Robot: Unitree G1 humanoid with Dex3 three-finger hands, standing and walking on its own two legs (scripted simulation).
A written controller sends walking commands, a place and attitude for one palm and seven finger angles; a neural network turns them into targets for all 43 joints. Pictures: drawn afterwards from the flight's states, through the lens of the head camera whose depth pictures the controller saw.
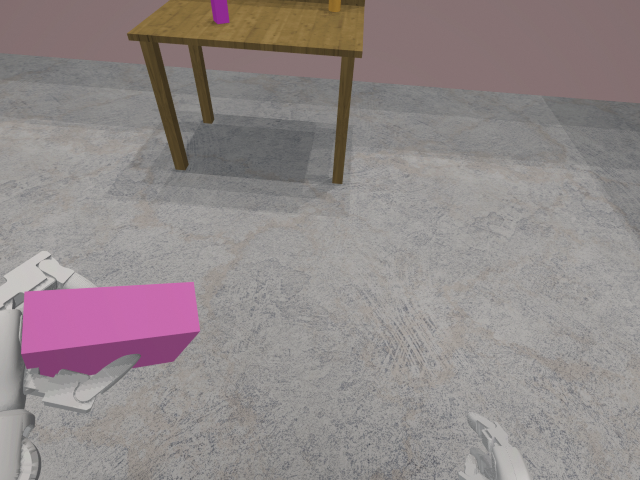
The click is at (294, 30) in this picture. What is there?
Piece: table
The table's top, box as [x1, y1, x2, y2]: [127, 0, 363, 57]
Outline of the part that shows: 127,33 128,38 130,40 361,57 363,6 341,5 341,8 338,12 331,12 327,9 328,4 281,0 227,0 230,22 217,24 212,19 210,0 169,0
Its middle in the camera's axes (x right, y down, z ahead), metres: -0.28 -0.98 +1.74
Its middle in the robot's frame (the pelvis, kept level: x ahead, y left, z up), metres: +1.94 +0.38 -0.10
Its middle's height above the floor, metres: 0.67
